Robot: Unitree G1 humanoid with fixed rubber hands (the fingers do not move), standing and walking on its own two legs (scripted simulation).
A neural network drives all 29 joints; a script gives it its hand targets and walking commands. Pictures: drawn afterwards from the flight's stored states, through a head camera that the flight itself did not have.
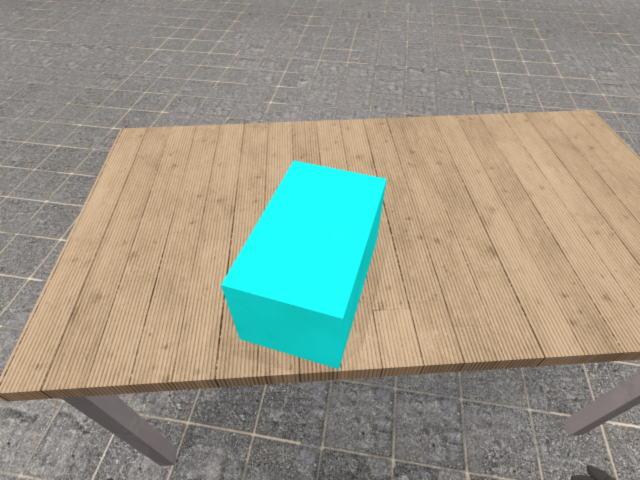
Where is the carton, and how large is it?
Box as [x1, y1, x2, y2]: [221, 161, 386, 368]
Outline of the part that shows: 293,161 222,282 221,286 237,332 241,339 338,368 375,244 386,179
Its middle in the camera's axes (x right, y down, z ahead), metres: -0.01 +0.03 +0.62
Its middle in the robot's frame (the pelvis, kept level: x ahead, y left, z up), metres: +0.45 +0.04 -0.02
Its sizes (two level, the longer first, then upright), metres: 0.271 0.163 0.151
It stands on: a table, 0.65 m high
